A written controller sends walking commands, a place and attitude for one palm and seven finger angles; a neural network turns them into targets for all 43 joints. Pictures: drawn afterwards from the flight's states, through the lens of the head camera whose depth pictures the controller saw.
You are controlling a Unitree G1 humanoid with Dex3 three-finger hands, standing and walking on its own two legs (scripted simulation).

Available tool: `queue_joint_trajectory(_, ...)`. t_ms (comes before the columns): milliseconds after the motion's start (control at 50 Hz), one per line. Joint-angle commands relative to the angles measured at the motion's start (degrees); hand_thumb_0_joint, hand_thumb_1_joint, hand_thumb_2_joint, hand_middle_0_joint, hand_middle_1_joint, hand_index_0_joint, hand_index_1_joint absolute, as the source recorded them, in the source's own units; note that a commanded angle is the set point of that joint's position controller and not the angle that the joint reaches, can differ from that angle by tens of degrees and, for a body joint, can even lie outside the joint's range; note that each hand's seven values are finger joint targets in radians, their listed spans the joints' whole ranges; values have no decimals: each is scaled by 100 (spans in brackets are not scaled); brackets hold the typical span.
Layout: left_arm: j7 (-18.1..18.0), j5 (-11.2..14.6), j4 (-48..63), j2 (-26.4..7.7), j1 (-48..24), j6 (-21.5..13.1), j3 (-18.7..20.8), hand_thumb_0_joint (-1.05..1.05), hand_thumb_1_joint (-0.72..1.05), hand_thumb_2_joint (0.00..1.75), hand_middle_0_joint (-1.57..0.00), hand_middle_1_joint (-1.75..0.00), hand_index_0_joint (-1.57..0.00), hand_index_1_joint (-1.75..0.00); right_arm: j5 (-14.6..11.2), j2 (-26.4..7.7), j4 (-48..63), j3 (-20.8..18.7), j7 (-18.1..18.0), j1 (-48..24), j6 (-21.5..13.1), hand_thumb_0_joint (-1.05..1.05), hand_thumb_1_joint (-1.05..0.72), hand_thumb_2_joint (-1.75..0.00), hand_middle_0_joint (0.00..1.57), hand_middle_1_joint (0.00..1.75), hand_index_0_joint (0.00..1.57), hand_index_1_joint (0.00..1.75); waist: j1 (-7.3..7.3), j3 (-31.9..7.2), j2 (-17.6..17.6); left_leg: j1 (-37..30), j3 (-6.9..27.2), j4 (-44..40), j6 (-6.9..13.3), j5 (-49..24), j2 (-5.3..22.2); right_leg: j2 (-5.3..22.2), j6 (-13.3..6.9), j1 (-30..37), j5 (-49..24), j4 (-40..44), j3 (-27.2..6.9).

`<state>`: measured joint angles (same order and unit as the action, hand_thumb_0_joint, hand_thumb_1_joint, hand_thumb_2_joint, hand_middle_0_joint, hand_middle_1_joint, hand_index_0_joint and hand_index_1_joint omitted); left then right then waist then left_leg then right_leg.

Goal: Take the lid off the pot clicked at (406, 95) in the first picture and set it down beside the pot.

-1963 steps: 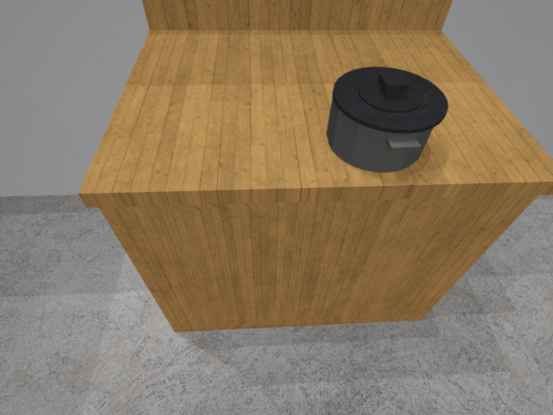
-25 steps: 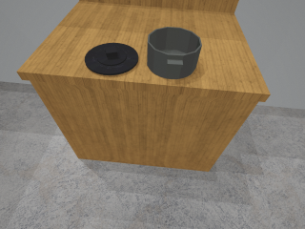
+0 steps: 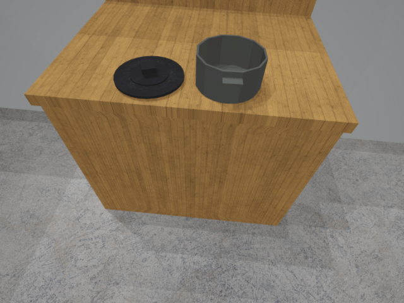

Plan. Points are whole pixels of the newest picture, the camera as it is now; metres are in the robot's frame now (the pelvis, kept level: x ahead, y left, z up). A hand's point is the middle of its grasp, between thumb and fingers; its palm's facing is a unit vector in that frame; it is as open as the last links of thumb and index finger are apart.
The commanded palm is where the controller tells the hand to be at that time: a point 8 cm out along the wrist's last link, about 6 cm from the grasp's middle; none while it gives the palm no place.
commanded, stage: look to check the result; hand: left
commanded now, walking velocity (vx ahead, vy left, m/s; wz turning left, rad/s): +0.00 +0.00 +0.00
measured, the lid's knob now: (148, 67) +0.71 +0.20 +0.06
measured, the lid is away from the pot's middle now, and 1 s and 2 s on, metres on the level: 0.24 0.24 0.24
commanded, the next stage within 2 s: stand and wait in 0.36 s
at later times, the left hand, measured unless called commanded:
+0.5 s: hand out of the picture +0.00 +0.17 -0.18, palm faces +0.05 -0.98 -0.18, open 7.3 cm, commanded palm none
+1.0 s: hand out of the picture -0.01 +0.17 -0.18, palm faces +0.05 -0.98 -0.18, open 7.3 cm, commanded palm none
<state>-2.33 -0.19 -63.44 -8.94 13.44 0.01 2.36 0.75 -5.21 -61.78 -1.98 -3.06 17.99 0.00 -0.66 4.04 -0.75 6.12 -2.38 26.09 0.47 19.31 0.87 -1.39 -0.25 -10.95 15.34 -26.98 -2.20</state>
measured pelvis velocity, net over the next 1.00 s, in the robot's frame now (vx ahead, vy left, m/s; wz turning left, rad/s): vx -0.01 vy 0.00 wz -0.01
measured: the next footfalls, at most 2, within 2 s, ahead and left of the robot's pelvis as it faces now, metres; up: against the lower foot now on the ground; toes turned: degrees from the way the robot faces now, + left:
none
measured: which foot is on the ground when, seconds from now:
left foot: down 0.00-1.00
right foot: down 0.00-1.00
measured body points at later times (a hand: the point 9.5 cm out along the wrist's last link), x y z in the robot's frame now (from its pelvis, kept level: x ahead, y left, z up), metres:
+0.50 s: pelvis +0.00 +0.00 +0.00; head +0.02 +0.01 +0.45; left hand +0.00 +0.22 -0.16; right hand -0.03 -0.20 -0.16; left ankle -0.06 +0.11 -0.74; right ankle -0.01 -0.12 -0.74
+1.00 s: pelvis -0.01 +0.00 +0.00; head +0.01 +0.01 +0.45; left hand -0.01 +0.22 -0.16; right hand -0.03 -0.20 -0.16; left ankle -0.06 +0.11 -0.74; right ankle -0.01 -0.12 -0.74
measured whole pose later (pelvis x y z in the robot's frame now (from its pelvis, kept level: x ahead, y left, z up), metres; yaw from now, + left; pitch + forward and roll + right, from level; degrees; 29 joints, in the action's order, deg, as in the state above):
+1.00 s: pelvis -0.01 +0.00 +0.00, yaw +0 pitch -1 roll +0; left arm -2.4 -0.3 -64.8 -7.7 15.4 -0.3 1.9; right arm 0.6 -4.6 -62.8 -1.8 -3.0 18.5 -0.2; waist -0.5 3.6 -0.6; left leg 6.5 -2.8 25.7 0.7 18.4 0.7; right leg -1.2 0.0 -11.3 14.1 -26.3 -2.6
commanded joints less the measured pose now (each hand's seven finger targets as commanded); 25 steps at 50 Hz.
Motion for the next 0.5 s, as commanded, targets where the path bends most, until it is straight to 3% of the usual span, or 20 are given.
queue_joint_trajectory(0, -12, -9, 182, -368, 347, -74, 37, 0, 90, 90, -20, -30, -20, -30, -17, -484, 75, -116, -20, 563, -81, 0, -90, -90, 20, 30, 20, 30, -10, -132, 193, 69, 358, -378, 266, -1859, 498, 470, -245, 35, -1781, 221, -223)
queue_joint_trajectory(100, -15, -14, 155, -365, 364, -80, 26, 0, 90, 90, -20, -30, -20, -30, -24, -469, 60, -119, -8, 544, -69, 0, -90, -90, 20, 30, 20, 30, -7, -9, 63, 168, 357, -391, 255, -1548, 453, 496, -240, 5, -1650, 325, -294)
queue_joint_trajectory(160, -10, -14, 169, -386, 362, -74, 27, 0, 90, 90, -20, -30, -20, -30, -21, -457, 50, -109, -3, 546, -69, 0, -90, -90, 20, 30, 20, 30, -3, 14, 178, 217, 374, -437, 262, -1404, 467, 474, -239, -27, -1469, 342, -286)
queue_joint_trajectory(480, -21, -16, 86, -315, 467, -96, 23, 0, 90, 90, -20, -30, -20, -30, -30, -426, -4, -108, -16, 588, -85, 0, -90, -90, 20, 30, 20, 30, -10, -24, 119, 140, 336, -408, 251, -1588, 472, 486, -239, -46, -1693, 310, -307)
